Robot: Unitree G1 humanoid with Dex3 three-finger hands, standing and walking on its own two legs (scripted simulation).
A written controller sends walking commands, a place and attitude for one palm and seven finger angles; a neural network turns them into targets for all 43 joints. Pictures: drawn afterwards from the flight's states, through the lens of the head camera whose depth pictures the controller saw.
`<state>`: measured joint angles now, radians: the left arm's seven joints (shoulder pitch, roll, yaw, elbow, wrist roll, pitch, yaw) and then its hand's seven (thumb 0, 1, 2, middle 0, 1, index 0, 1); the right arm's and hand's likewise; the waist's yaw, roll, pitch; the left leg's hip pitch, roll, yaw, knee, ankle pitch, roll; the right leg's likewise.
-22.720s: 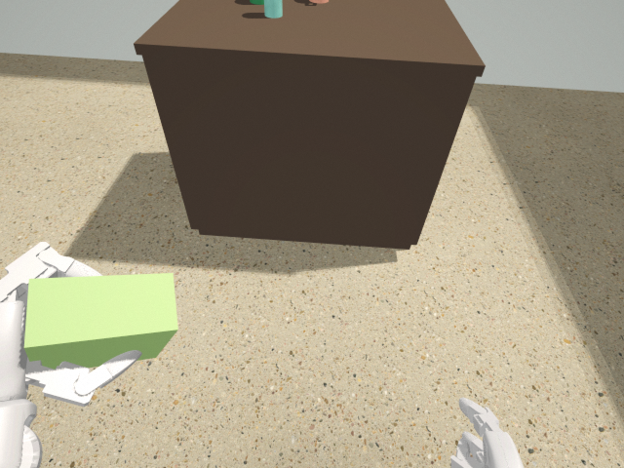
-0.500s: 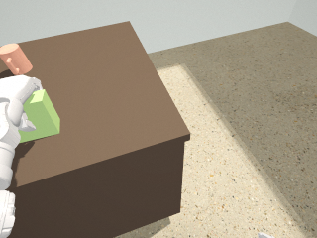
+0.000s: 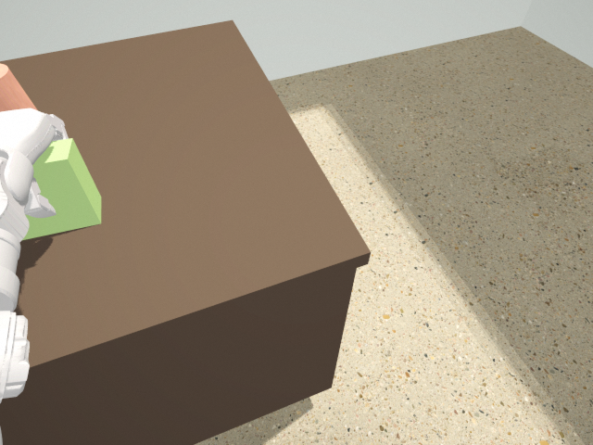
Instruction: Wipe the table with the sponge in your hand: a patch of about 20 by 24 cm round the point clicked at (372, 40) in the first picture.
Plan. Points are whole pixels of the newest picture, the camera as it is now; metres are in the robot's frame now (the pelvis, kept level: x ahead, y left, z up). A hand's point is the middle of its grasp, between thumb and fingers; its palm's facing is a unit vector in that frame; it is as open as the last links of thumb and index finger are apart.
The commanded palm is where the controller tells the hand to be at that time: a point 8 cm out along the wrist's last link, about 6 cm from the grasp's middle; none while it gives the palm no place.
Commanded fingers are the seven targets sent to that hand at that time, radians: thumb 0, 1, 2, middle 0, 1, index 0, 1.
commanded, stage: slide across to the middle lane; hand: left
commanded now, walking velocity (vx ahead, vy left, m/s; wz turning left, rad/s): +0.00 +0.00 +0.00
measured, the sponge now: (46, 201) +0.40 +0.37 +0.11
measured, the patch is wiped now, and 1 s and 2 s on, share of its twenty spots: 0.35 0.40 0.55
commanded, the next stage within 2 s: wipe back along the middle lane in 0.62 s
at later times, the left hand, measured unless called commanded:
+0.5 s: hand (87, 155) +0.44 +0.30 +0.16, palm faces +0.00 +0.01 -1.00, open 10.0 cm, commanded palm +0.42 +0.30 +0.21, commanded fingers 0.00 0.10 1.30 -1.20 -1.60 -1.20 -1.60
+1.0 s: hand (109, 162) +0.43 +0.27 +0.15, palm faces -0.01 -0.01 -1.00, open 10.0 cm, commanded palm +0.40 +0.26 +0.19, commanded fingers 0.00 0.10 1.30 -1.20 -1.60 -1.20 -1.60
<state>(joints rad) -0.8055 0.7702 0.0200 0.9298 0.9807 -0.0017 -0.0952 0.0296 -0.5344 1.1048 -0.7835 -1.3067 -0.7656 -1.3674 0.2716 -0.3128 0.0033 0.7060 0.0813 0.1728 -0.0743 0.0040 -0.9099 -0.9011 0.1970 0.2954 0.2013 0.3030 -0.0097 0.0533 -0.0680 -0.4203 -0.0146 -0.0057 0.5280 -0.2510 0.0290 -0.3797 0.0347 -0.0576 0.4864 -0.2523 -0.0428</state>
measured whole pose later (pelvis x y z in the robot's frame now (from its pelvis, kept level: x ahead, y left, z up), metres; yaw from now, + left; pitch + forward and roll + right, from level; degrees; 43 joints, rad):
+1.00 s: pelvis +0.03 -0.01 +0.01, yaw +0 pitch +4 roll +0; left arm -0.61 0.55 -0.13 0.51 0.94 0.38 -0.10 0.00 -0.50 1.10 -0.73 -1.38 -0.71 -1.43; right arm 0.15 -0.32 0.03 0.67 0.07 0.18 -0.04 0.01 -0.91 -0.90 0.20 0.30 0.20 0.30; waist 0.01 0.08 -0.05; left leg -0.22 -0.02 0.00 0.41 -0.26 0.02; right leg -0.20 0.03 -0.04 0.41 -0.28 -0.05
